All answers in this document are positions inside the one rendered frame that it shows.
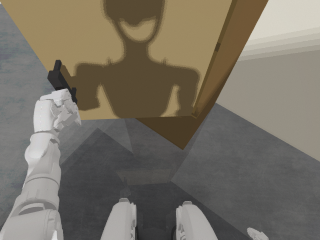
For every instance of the left robot forearm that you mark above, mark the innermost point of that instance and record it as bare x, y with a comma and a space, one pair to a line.
42, 182

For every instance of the right robot thigh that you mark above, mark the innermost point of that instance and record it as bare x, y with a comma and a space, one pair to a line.
191, 220

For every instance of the robot right hand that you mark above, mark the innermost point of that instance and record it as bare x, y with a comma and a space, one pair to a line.
256, 235

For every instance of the handle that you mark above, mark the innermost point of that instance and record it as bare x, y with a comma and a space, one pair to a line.
57, 80

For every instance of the robot left hand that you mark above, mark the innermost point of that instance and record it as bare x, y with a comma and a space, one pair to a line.
50, 119

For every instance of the cupboard door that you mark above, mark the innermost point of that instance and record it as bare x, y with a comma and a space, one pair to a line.
126, 58

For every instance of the left robot thigh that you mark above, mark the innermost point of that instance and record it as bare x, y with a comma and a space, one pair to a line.
122, 219

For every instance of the robot thigh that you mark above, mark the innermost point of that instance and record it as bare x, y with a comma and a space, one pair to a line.
191, 220
122, 219

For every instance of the robot left upper arm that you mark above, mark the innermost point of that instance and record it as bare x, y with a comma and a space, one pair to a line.
39, 225

